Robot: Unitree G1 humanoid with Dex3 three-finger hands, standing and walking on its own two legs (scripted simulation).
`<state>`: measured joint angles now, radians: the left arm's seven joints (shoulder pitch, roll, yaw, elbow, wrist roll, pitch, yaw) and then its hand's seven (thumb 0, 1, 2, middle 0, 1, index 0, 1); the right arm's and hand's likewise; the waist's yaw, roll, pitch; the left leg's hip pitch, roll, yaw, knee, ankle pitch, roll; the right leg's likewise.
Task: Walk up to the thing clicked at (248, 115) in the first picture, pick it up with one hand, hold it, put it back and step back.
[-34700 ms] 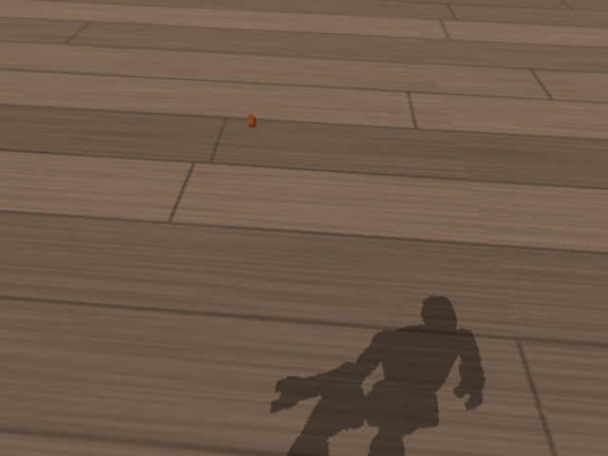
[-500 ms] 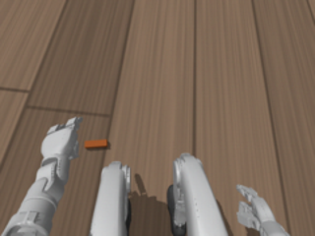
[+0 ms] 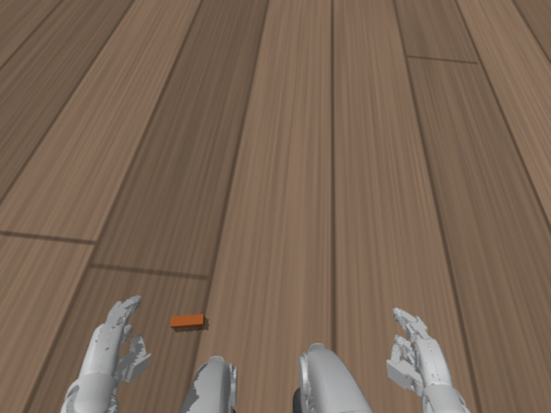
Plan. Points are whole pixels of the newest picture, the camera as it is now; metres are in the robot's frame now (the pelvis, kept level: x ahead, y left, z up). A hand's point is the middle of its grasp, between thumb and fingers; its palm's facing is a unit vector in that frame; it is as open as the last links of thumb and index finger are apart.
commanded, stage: home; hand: left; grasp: from above
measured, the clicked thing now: (187, 321) +0.40 +0.23 -0.63
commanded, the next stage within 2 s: none
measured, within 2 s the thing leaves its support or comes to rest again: neither
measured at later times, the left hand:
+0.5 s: hand (117, 364) +0.20 +0.18 +0.02, palm faces +0.08 -0.98 -0.19, open 7.4 cm
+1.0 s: hand (116, 367) +0.20 +0.18 +0.02, palm faces +0.06 -0.98 -0.20, open 7.4 cm
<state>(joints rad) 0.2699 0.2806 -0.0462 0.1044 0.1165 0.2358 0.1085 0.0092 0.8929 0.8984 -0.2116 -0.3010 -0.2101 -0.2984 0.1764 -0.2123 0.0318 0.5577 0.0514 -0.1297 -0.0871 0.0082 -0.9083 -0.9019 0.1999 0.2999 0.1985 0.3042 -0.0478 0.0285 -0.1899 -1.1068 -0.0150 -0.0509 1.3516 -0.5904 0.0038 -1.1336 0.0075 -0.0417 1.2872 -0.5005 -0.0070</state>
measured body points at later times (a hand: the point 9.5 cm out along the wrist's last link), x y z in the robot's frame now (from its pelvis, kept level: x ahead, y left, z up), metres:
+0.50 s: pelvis +0.04 +0.00 +0.07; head +0.05 +0.01 +0.52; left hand +0.19 +0.23 +0.04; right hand +0.22 -0.23 +0.02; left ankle +0.03 +0.11 -0.61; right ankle +0.06 -0.12 -0.61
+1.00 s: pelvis +0.04 +0.00 +0.07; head +0.05 +0.01 +0.52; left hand +0.19 +0.23 +0.04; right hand +0.20 -0.24 +0.01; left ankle +0.03 +0.11 -0.61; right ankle +0.06 -0.12 -0.61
